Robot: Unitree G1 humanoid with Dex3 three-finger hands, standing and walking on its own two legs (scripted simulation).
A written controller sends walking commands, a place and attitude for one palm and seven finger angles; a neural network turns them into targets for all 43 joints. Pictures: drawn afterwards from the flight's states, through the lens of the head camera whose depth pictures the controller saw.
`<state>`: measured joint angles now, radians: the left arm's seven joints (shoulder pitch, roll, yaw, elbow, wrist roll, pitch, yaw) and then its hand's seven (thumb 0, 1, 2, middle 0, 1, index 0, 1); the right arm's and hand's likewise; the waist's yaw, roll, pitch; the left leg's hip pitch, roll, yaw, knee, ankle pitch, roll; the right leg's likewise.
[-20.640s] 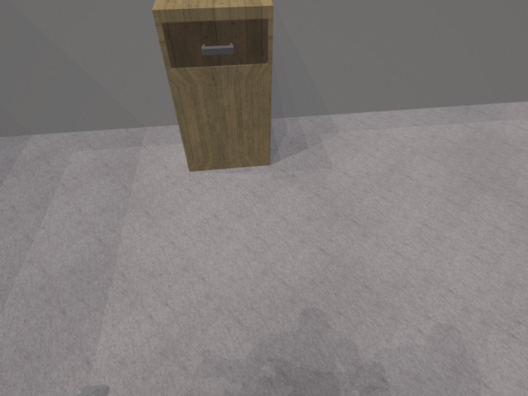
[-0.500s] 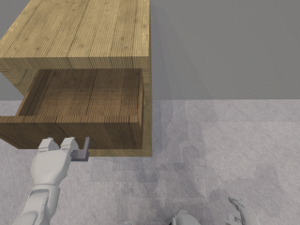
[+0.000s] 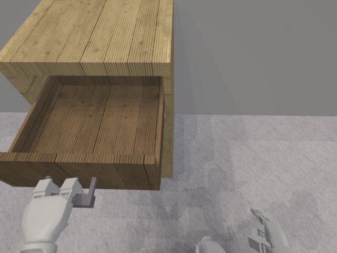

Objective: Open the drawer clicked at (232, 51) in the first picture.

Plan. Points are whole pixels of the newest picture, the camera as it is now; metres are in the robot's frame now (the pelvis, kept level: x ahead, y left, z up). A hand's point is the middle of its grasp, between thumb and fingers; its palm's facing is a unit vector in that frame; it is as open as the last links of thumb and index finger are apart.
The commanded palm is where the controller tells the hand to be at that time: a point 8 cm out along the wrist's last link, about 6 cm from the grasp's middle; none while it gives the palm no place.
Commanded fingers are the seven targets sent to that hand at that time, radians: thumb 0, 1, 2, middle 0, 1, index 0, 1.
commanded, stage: pull the drawer open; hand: left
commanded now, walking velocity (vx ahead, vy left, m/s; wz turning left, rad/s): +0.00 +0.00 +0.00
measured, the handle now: (67, 190) +0.25 +0.26 -0.01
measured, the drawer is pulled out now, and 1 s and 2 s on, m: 0.26 0.30 0.30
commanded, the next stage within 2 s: open the thumb to release the handle in 0.76 s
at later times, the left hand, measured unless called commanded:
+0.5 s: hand (54, 239) +0.15 +0.26 -0.03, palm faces -0.12 -0.07 -0.99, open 6.0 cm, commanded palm +0.11 +0.27 +0.02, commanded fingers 0.00 0.90 0.90 -0.40 -1.35 -0.40 -1.35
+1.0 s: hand (54, 240) +0.15 +0.26 -0.03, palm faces -0.08 -0.07 -0.99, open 6.2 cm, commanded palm +0.13 +0.26 +0.02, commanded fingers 0.00 0.34 0.66 -0.36 -1.29 -0.36 -1.29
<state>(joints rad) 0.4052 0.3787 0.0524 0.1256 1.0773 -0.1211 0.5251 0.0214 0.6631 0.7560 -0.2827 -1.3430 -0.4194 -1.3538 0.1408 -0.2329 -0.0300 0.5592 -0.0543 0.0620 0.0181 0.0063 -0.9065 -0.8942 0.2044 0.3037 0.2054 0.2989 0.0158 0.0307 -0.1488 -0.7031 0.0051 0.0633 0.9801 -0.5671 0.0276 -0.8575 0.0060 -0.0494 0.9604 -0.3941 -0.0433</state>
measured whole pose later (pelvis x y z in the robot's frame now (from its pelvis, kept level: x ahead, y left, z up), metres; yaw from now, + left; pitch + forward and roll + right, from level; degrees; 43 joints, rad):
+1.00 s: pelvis +0.00 +0.00 -0.02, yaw +1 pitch +19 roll +0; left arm 0.61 0.39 0.10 -0.03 1.07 -0.23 0.57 0.01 0.62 0.76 -0.30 -1.32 -0.39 -1.32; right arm 0.14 -0.23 -0.05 0.53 -0.08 0.07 0.03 0.01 -0.91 -0.89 0.20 0.30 0.20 0.30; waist 0.05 0.03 -0.17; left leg -0.81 0.00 0.05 1.08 -0.61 0.03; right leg -0.96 0.00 -0.06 1.06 -0.44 -0.04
